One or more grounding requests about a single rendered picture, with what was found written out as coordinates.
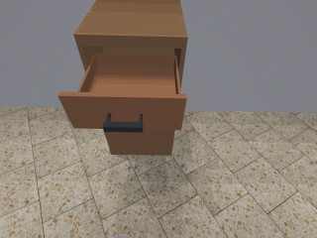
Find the handle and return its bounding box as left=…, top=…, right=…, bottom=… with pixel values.
left=103, top=113, right=144, bottom=133

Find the drawer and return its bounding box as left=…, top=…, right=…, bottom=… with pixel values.
left=57, top=54, right=187, bottom=131

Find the cabinet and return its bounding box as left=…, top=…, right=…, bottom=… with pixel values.
left=73, top=0, right=188, bottom=156

